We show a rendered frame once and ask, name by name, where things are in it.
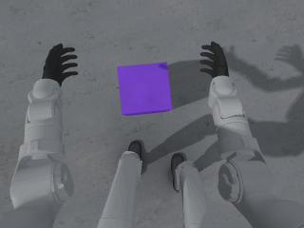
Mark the left robot upper arm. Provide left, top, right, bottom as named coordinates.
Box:
left=0, top=161, right=74, bottom=228

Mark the left robot thigh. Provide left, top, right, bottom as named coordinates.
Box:
left=97, top=155, right=143, bottom=228

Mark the right robot upper arm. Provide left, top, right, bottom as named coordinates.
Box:
left=218, top=161, right=304, bottom=228

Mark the left robot forearm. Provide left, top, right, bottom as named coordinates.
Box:
left=9, top=78, right=65, bottom=207

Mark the robot thigh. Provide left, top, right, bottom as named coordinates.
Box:
left=175, top=165, right=219, bottom=228
left=97, top=155, right=143, bottom=228

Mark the right robot thigh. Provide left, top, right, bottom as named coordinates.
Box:
left=175, top=165, right=219, bottom=228

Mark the carton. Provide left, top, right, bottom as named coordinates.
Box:
left=117, top=62, right=172, bottom=116

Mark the right robot forearm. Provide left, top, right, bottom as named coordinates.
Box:
left=207, top=75, right=277, bottom=193

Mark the left robot hand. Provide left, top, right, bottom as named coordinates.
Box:
left=42, top=44, right=78, bottom=87

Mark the right robot hand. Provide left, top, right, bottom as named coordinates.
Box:
left=199, top=41, right=229, bottom=78

